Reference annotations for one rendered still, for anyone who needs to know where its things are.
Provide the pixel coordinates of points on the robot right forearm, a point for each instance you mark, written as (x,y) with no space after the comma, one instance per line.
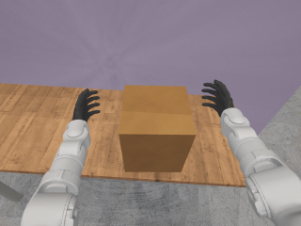
(247,147)

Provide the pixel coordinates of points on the left robot hand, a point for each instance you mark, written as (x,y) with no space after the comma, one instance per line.
(81,109)

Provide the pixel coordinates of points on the robot left forearm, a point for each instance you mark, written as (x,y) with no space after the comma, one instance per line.
(65,172)

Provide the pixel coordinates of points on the left robot upper arm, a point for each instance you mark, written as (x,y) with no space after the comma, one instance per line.
(53,209)

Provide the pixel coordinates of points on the carton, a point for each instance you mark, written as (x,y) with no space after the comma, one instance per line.
(156,129)

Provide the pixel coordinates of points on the table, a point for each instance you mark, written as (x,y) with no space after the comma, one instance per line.
(33,119)

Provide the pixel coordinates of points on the right robot hand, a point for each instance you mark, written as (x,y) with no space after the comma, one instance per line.
(222,97)

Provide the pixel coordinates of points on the right robot upper arm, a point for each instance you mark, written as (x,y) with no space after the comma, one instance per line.
(276,194)

